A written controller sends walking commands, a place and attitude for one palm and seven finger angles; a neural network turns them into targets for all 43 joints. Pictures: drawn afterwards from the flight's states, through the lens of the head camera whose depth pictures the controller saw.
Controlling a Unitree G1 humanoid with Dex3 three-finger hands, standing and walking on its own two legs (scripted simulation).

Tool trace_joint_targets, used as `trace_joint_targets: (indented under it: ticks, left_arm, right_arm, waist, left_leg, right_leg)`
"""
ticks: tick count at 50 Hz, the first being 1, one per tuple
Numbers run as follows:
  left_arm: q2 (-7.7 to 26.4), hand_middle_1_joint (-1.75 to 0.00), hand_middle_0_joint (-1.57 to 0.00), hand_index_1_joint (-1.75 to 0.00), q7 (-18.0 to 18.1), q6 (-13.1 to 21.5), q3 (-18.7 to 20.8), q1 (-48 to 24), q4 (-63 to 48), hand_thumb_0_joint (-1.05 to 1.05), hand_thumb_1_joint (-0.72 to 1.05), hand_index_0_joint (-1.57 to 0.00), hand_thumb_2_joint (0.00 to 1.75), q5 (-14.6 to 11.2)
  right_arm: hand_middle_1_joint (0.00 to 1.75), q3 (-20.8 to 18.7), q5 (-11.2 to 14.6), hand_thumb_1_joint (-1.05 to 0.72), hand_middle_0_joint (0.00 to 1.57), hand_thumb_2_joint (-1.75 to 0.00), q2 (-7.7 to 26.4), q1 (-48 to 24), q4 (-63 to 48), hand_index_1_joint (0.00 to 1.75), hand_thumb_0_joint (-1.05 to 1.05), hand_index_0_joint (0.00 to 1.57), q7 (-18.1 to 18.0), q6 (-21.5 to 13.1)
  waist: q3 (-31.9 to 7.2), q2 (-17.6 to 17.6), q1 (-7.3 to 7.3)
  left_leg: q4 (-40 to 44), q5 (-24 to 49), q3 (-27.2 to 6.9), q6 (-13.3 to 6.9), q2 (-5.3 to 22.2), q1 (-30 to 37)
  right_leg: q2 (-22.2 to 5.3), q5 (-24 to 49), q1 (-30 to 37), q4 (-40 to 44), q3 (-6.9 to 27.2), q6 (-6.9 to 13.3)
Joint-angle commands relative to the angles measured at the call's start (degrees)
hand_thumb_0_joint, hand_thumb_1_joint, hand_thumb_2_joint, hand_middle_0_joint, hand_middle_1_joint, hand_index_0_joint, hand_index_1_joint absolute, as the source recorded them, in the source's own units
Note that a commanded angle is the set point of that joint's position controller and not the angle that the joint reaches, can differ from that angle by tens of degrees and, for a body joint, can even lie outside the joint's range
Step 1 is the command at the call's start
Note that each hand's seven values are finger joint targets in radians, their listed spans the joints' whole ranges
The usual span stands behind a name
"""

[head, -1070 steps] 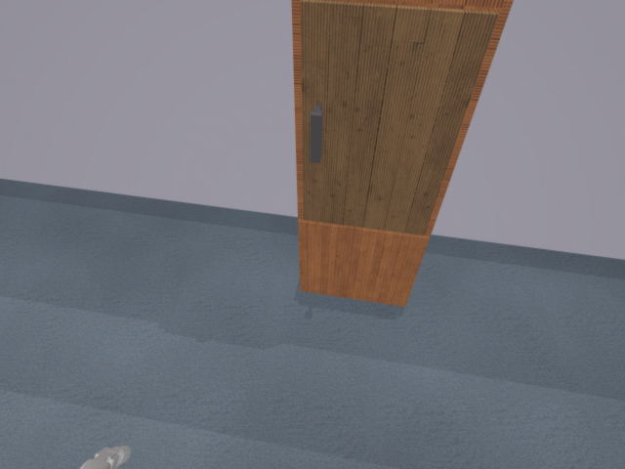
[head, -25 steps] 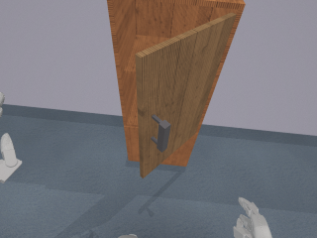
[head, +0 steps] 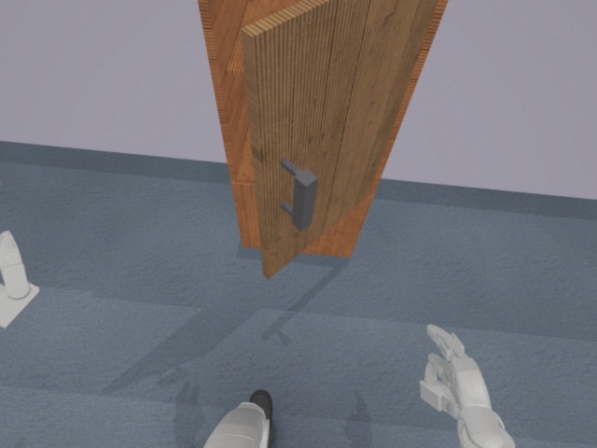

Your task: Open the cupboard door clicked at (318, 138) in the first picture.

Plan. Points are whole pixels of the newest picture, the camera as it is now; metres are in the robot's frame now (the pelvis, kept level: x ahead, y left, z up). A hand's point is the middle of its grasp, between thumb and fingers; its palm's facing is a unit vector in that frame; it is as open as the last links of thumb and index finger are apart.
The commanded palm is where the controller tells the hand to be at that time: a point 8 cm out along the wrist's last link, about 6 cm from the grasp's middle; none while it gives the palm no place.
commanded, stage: step back with the hand held close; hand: left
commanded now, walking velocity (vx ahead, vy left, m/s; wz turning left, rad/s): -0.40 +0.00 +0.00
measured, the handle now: (294, 194) +0.47 +0.06 -0.01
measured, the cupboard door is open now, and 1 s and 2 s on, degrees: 49 49 49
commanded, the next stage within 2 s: stop stepping back and stand still in 0.32 s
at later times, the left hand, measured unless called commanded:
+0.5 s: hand out of the picture +0.06 +0.24 +0.17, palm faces +0.39 -0.81 -0.44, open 7.4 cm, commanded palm -0.01 +0.28 +0.19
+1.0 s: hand out of the picture -0.05 +0.24 +0.18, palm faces +0.48 -0.76 -0.45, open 7.4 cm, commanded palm -0.11 +0.28 +0.19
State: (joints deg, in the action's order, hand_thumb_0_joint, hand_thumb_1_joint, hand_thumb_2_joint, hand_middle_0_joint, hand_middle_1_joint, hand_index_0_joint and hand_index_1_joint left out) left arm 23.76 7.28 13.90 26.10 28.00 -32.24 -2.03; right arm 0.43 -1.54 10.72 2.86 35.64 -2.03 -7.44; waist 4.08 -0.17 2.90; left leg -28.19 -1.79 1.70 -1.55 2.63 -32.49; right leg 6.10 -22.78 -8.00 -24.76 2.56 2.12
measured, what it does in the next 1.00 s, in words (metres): walks backwards: left foot, then right foot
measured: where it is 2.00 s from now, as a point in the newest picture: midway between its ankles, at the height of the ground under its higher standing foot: outside the picture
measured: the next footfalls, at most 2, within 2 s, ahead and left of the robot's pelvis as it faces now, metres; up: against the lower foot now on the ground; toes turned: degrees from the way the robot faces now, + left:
left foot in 0.16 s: +0.07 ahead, +0.07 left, +0.00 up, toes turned +1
right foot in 0.54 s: -0.15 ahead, -0.10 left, +0.00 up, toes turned +5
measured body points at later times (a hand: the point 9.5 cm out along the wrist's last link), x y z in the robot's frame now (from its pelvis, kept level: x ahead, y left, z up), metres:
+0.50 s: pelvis -0.13 -0.03 +0.01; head -0.12 +0.01 +0.46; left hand +0.03 +0.28 +0.19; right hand +0.05 -0.25 -0.05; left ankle +0.03 +0.07 -0.72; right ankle -0.20 -0.14 -0.69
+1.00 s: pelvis -0.23 -0.03 +0.01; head -0.25 -0.02 +0.46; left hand -0.08 +0.28 +0.20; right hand -0.07 -0.25 -0.07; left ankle -0.25 +0.09 -0.73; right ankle -0.21 -0.11 -0.71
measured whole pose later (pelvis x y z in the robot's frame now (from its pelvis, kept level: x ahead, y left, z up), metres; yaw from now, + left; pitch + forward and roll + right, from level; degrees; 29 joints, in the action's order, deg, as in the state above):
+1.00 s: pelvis -0.23 -0.03 +0.01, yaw +4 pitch -2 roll +1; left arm 24.5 8.5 10.3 23.4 30.5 -28.1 -0.7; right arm 1.1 -0.4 9.5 15.6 37.2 -4.0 -10.7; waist -1.1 -3.5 -1.2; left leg -29.7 -17.3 5.6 -0.5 1.1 -10.4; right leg -0.7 -24.6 -18.4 -41.9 -4.8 -0.4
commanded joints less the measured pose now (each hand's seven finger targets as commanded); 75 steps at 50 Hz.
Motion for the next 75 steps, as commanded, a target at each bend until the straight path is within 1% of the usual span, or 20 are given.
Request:
trace_joint_targets:
  ticks: [1, 4, 7, 9, 11, 20, 25, 27, 28, 37, 43, 50, 52, 55, 64, 65, 67, 69, 72, 75]
  left_arm:
    - [15.66, -0.3, -0.2, -0.3, 0.77, 4.32, 10.44, 1.91, -15.9, 0.0, 0.9, -0.2, 0.9, -1.76]
    - [18.22, -0.3, -0.2, -0.3, 0.02, 3.66, 15.86, 11.72, -12.97, 0.0, 0.9, -0.2, 0.9, -2.32]
    - [15.49, -0.3, -0.2, -0.3, -0.48, 2.75, 12.52, 11.53, -13.72, 0.0, 0.9, -0.2, 0.9, -2.83]
    - [13.15, -0.3, -0.2, -0.3, -0.87, 2.03, 8.46, 7.52, -12.63, 0.0, 0.9, -0.2, 0.9, -3.04]
    - [10.26, -0.3, -0.2, -0.3, -1.13, 0.97, 5.44, 9.08, -7.58, 0.0, 0.9, -0.2, 0.9, -2.35]
    - [13.39, -0.3, -0.2, -0.3, 1.91, -3.11, 6.18, 0.95, -15.87, 0.0, 0.9, -0.2, 0.9, -1.46]
    - [13.96, -0.3, -0.2, -0.3, 2.88, -2.92, 7.2, 4.61, -18.7, 0.0, 0.9, -0.2, 0.9, -1.09]
    - [17.1, -0.3, -0.2, -0.3, 2.54, -1.75, 8.66, 5.38, -18.98, 0.0, 0.9, -0.2, 0.9, -1.02]
    - [17.51, -0.3, -0.2, -0.3, 2.82, -0.75, 9.85, 2.85, -19.67, 0.0, 0.9, -0.2, 0.9, -1.03]
    - [7.03, -0.3, -0.2, -0.3, 1.93, -1.01, -0.52, -6.0, 5.43, 0.0, 0.9, -0.2, 0.9, 0.89]
    - [12.49, -0.3, -0.2, -0.3, 2.5, 1.65, 4.17, -5.66, -12.12, 0.0, 0.9, -0.2, 0.9, 1.06]
    - [11.1, -0.3, -0.2, -0.3, 3.27, 0.98, 6.51, 0.67, -6.3, 0.0, 0.9, -0.2, 0.9, 0.77]
    - [10.07, -0.3, -0.2, -0.3, 2.92, 0.81, 6.03, 2.53, -0.51, 0.0, 0.9, -0.2, 0.9, 0.8]
    - [9.96, -0.3, -0.2, -0.3, 2.26, 1.07, 5.22, -1.43, 2.76, 0.0, 0.9, -0.2, 0.9, 0.6]
    - [10.49, -0.3, -0.2, -0.3, 2.67, 3.19, 3.58, -3.94, -9.52, 0.0, 0.9, -0.2, 0.9, 1.0]
    - [-5.82, -0.3, -0.2, -0.3, -4.04, -8.92, -19.0, -5.35, 38.5, 0.0, 0.9, -0.2, 0.9, 5.23]
    - [-9.57, -0.3, -0.2, -0.3, -6.87, -14.64, -19.64, -0.21, 39.59, 0.0, 0.9, -0.2, 0.9, 3.6]
    - [-8.51, -0.3, -0.2, -0.3, -6.93, -14.28, -20.52, -5.72, 41.03, 0.0, 0.9, -0.2, 0.9, 3.97]
    - [-6.49, -0.3, -0.2, -0.3, -7.0, -13.4, -20.7, -6.29, 51.42, 0.0, 0.9, -0.2, 0.9, 4.08]
    - [0.67, -0.3, -0.2, -0.3, -6.75, -12.75, -21.18, -7.75, 63.18, 0.0, 0.9, -0.2, 0.9, 3.94]
  right_arm:
    - [0.3, -3.28, 2.57, -0.9, 0.2, -0.9, 7.94, -0.74, -10.62, 0.3, 0.0, 0.2, -1.69, -0.62]
    - [0.3, -1.62, 3.7, -0.9, 0.2, -0.9, 7.08, -4.7, -14.2, 0.3, 0.0, 0.2, -2.18, -0.04]
    - [0.3, -0.74, 2.08, -0.9, 0.2, -0.9, 8.6, -3.43, -12.51, 0.3, 0.0, 0.2, -3.41, 1.06]
    - [0.3, -2.51, 1.34, -0.9, 0.2, -0.9, 10.55, 1.72, -9.62, 0.3, 0.0, 0.2, -1.81, 1.01]
    - [0.3, -3.6, -0.08, -0.9, 0.2, -0.9, 9.23, 2.7, -7.83, 0.3, 0.0, 0.2, -1.24, -0.65]
    - [0.3, -3.58, 0.81, -0.9, 0.2, -0.9, 10.2, -0.93, -10.83, 0.3, 0.0, 0.2, -2.44, -1.87]
    - [0.3, -3.48, 1.2, -0.9, 0.2, -0.9, 8.48, 2.22, -10.55, 0.3, 0.0, 0.2, -1.85, -3.37]
    - [0.3, -2.96, 1.34, -0.9, 0.2, -0.9, 7.28, 2.15, -9.21, 0.3, 0.0, 0.2, -1.74, -2.06]
    - [0.3, -2.57, 0.32, -0.9, 0.2, -0.9, 7.71, 3.71, -7.75, 0.3, 0.0, 0.2, -1.48, -1.27]
    - [0.3, -2.13, 1.63, -0.9, 0.2, -0.9, 7.51, 5.95, -4.58, 0.3, 0.0, 0.2, -4.3, -3.37]
    - [0.3, -2.16, 1.06, -0.9, 0.2, -0.9, 7.86, 7.21, -6.62, 0.3, 0.0, 0.2, -3.17, -4.31]
    - [0.3, -2.37, 1.42, -0.9, 0.2, -0.9, 8.31, 5.87, -6.37, 0.3, 0.0, 0.2, -2.55, -5.68]
    - [0.3, -2.6, 1.28, -0.9, 0.2, -0.9, 8.08, 5.17, -6.71, 0.3, 0.0, 0.2, -2.73, -4.06]
    - [0.3, -3.84, 1.52, -0.9, 0.2, -0.9, 8.34, 4.36, -7.26, 0.3, 0.0, 0.2, -2.02, -2.06]
    - [0.3, -2.37, 0.4, -0.9, 0.2, -0.9, 6.91, 5.26, -7.25, 0.3, 0.0, 0.2, -3.34, -3.83]
    - [0.3, -3.92, -0.19, -0.9, 0.2, -0.9, 9.61, 10.32, 8.19, 0.3, 0.0, 0.2, 3.0, -3.75]
    - [0.3, -2.68, 0.43, -0.9, 0.2, -0.9, 8.62, 13.84, 3.06, 0.3, 0.0, 0.2, 3.4, 3.92]
    - [0.3, -3.4, -1.13, -0.9, 0.2, -0.9, 12.03, 10.83, 1.02, 0.3, 0.0, 0.2, 2.35, 4.51]
    - [0.3, -2.32, -1.23, -0.9, 0.2, -0.9, 11.0, 7.21, 1.6, 0.3, 0.0, 0.2, 1.4, 4.72]
    - [0.3, -2.46, 0.4, -0.9, 0.2, -0.9, 7.93, 10.34, 5.46, 0.3, 0.0, 0.2, 1.36, 6.65]
  waist:
    - [-27.8, -9.27, -1.67]
    - [-19.94, -10.3, -0.18]
    - [-18.44, 7.0, -2.1]
    - [-19.5, 15.69, -3.89]
    - [-16.48, 12.98, -2.17]
    - [-8.2, 14.65, -2.18]
    - [-12.19, 14.11, -1.87]
    - [-6.71, -10.16, -1.98]
    - [-3.96, -7.8, -2.91]
    - [-3.39, -6.55, -2.89]
    - [-10.65, 11.59, -4.49]
    - [-3.92, 14.47, -3.29]
    - [-2.8, 6.54, -2.69]
    - [-1.91, -11.64, -2.74]
    - [-7.88, -3.02, -2.69]
    - [-4.33, 3.63, -8.33]
    - [-4.18, 16.77, -5.38]
    - [-5.46, 7.78, -4.81]
    - [-12.14, -2.06, -0.93]
    - [-10.75, -15.06, -2.31]
  left_leg:
    - [-8.38, 11.38, 1.9, -0.13, -0.24, 24.63]
    - [-10.67, -16.87, 1.93, 0.28, -4.67, 9.58]
    - [0.05, 16.54, 0.43, 0.25, -2.62, 19.38]
    - [6.06, 52.1, -10.15, -3.97, 9.34, 36.28]
    - [9.6, 41.66, -14.34, -6.03, 15.04, 29.66]
    - [27.09, -30.1, -9.75, -5.55, 12.42, -2.16]
    - [11.84, -31.82, 2.1, 3.42, -0.02, 5.7]
    - [-30.26, -20.04, -1.64, 4.73, -6.26, 16.05]
    - [-40.71, -17.31, -4.74, 4.42, -4.81, 5.66]
    - [2.62, -20.8, 4.81, -1.34, -2.96, 16.63]
    - [6.72, 12.34, -12.39, -6.8, 10.75, 32.97]
    - [9.16, -17.48, -4.52, -5.42, 9.55, 12.46]
    - [0.25, -28.62, -1.38, -3.07, 5.71, 1.54]
    - [-38.2, -26.73, -1.93, 0.54, -1.56, -5.7]
    - [-6.27, -15.78, 3.91, -0.32, -1.08, 18.29]
    - [-3.51, -12.22, 1.58, 0.33, 2.33, 19.76]
    - [3.28, -2.81, -11.7, -4.1, 9.1, 17.09]
    - [6.42, 5.62, -21.63, -11.53, 17.2, 11.03]
    - [-2.08, 12.95, -11.46, -5.48, 8.48, 9.03]
    - [-14.82, -27.49, -1.35, 1.84, -3.33, 10.53]
  right_leg:
    - [-11.8, 72.6, 6.12, -0.64, 0.93, -9.2]
    - [-16.89, 84.33, 8.0, -2.76, 2.55, -8.41]
    - [-9.58, 69.28, 2.32, -8.0, -0.8, -5.31]
    - [-1.82, 10.86, -12.85, -18.6, -2.62, -5.28]
    - [-1.22, -12.7, -12.75, -27.01, 1.67, -2.98]
    - [-1.13, -2.79, 3.37, -31.01, -5.72, -2.79]
    - [-1.97, -10.43, 4.9, 1.8, -8.72, 1.1]
    - [-26.27, -21.19, -27.86, 22.47, 23.64, 8.73]
    - [-29.93, -14.89, -27.19, 22.31, 24.08, 11.09]
    - [-17.48, -2.56, -8.37, 8.03, 6.13, 1.92]
    - [-7.1, 3.38, -17.87, -18.11, -7.16, -2.72]
    - [-6.0, 0.72, -3.28, -9.22, -10.32, -2.31]
    - [-7.76, 0.75, 5.65, -1.79, -4.54, -0.12]
    - [-28.33, -20.11, -4.07, 17.65, 30.58, 9.37]
    - [-19.52, -3.71, -8.89, 11.84, 4.01, 5.36]
    - [-20.04, 8.68, -16.13, -3.35, -5.89, 4.02]
    - [-9.03, -2.17, -20.42, -18.08, -8.07, -2.2]
    - [-8.23, -9.89, -19.84, -29.61, -2.9, -2.37]
    - [-8.74, 10.89, -0.96, -12.02, -2.43, -2.3]
    - [-24.3, 27.81, -2.17, 3.85, 14.37, 6.29]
